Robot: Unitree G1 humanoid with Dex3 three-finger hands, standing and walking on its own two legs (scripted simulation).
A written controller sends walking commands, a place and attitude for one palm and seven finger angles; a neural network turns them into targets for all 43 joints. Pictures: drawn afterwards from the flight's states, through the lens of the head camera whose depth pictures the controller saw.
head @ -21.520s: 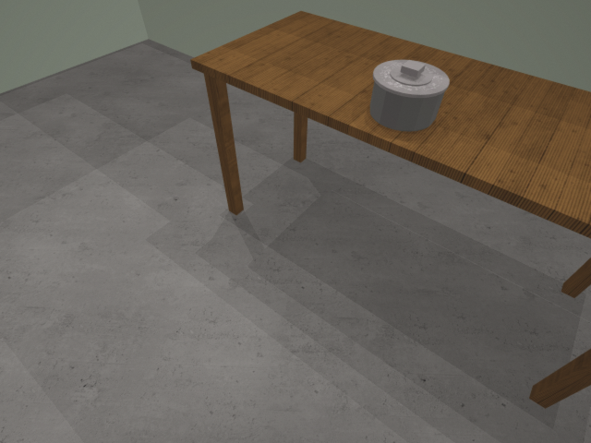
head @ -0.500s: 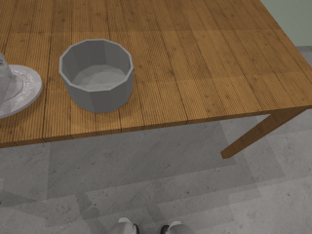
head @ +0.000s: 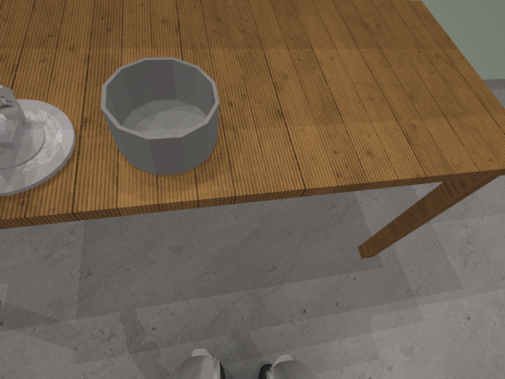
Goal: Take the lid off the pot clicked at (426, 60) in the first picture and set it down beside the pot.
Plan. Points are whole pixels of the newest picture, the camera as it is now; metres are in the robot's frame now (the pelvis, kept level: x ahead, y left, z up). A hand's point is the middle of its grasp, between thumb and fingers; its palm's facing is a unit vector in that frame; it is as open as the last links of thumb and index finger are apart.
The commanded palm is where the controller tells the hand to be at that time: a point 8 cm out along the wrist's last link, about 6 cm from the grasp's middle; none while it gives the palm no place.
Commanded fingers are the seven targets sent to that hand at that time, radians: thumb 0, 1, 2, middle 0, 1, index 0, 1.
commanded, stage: open the fingers wide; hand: left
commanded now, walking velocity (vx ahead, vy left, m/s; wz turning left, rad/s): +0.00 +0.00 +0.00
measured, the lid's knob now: (1, 134) +0.49 +0.37 +0.04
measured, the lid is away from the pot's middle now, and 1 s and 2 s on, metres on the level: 0.25 0.25 0.25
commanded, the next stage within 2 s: raise the empty hand in 0.86 s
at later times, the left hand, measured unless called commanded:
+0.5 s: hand out of the picture +0.45 +0.37 +0.07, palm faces -0.43 -0.15 -0.89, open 9.2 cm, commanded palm +0.49 +0.35 +0.12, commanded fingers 0.00 0.04 0.63 -0.37 -0.90 -0.35 -0.89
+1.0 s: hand out of the picture +0.45 +0.37 +0.07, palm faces -0.43 -0.15 -0.89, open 11.0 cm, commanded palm +0.49 +0.36 +0.13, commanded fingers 0.00 0.00 0.61 -0.34 -0.88 -0.34 -0.88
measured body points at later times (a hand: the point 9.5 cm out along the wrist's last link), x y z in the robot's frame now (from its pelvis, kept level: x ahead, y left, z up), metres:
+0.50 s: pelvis +0.00 -0.01 +0.00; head +0.11 +0.03 +0.44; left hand +0.47 +0.37 +0.12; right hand +0.01 -0.29 -0.10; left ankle +0.03 +0.03 -0.70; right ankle +0.00 -0.16 -0.70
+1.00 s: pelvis +0.01 -0.01 +0.00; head +0.12 +0.03 +0.44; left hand +0.47 +0.37 +0.12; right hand +0.02 -0.29 -0.10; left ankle +0.03 +0.03 -0.70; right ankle +0.00 -0.16 -0.70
